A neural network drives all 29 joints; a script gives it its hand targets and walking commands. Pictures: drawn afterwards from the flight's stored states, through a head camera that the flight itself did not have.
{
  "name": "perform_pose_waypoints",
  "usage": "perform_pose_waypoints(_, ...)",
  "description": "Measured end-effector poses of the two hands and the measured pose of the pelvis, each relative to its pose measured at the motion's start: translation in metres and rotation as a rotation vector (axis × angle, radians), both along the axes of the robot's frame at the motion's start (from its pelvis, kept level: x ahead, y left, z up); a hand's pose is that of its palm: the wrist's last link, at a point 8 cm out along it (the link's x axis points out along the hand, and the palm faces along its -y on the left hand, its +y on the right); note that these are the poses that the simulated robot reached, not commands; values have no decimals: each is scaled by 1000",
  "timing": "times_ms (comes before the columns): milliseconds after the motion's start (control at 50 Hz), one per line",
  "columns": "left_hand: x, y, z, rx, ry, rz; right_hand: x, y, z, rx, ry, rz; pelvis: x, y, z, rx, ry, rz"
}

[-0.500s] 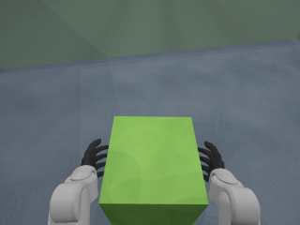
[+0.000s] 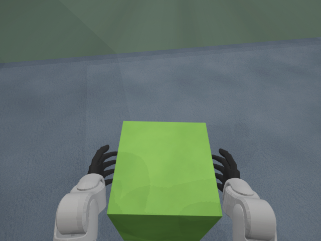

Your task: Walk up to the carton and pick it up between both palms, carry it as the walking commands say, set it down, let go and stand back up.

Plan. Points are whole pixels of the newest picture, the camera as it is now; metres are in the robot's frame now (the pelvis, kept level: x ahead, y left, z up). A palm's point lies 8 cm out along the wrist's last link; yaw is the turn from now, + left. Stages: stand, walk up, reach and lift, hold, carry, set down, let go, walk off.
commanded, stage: carry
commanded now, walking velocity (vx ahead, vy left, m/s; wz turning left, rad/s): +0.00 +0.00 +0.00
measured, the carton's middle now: (162, 184) +0.28 +0.00 +0.01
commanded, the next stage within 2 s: hold in 0.48 s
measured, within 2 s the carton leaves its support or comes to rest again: neither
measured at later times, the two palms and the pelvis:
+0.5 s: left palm (96, 175) +0.27 +0.15 +0.07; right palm (222, 178) +0.27 -0.14 +0.07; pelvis +0.01 +0.01 +0.00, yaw +0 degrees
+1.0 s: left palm (111, 175) +0.28 +0.12 +0.05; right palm (226, 170) +0.30 -0.16 +0.05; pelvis -0.01 -0.04 +0.01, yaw +12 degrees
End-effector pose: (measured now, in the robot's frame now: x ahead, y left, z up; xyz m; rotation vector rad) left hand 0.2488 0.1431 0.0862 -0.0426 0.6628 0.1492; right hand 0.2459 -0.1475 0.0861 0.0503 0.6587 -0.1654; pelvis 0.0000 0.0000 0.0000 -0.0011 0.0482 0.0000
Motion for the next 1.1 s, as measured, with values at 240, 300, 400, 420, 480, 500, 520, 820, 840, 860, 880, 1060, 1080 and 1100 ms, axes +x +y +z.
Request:
perform_pose_waypoints(240,11,6,-8,1,8,0,11,6,-7,-8,8,5,6,5,-1,-2,-3,-2)
perform_pose_waypoints(300,12,7,-9,2,7,0,13,7,-8,-11,7,7,7,6,-1,-3,-3,-3)
perform_pose_waypoints(400,15,8,-12,3,5,-2,16,8,-11,-14,6,8,8,7,-1,-4,-3,-5)
perform_pose_waypoints(420,16,8,-12,4,5,-2,16,9,-11,-15,5,8,8,8,-1,-4,-3,-5)
perform_pose_waypoints(480,18,9,-14,5,4,-4,18,9,-12,-17,4,8,8,8,-1,-5,-3,-6)
perform_pose_waypoints(500,20,9,-18,19,8,-13,20,9,-17,-25,8,17,7,8,0,-9,-30,-5)
perform_pose_waypoints(520,22,9,-27,35,23,-23,24,9,-26,-37,22,30,6,8,2,-17,-58,-1)
perform_pose_waypoints(820,7,-12,-46,78,-17,-25,25,-10,-38,-51,-18,86,3,-19,11,1,-130,206)
perform_pose_waypoints(840,11,-15,-43,85,-15,-27,28,-12,-37,-54,-15,91,2,-23,10,0,-138,206)
perform_pose_waypoints(860,14,-16,-41,92,-9,-29,31,-14,-37,-56,-9,95,0,-26,10,0,-146,205)
perform_pose_waypoints(880,18,-18,-40,96,-1,-29,35,-15,-37,-58,-2,100,-1,-29,10,-1,-153,203)
perform_pose_waypoints(1060,36,-18,-43,100,43,10,63,-14,-43,-41,39,131,-7,-50,5,4,-165,213)
perform_pose_waypoints(1080,38,-17,-45,100,47,9,65,-13,-45,-44,43,133,-7,-51,5,4,-161,215)
perform_pose_waypoints(1100,39,-17,-48,100,52,8,67,-13,-47,-47,47,134,-7,-52,5,5,-156,216)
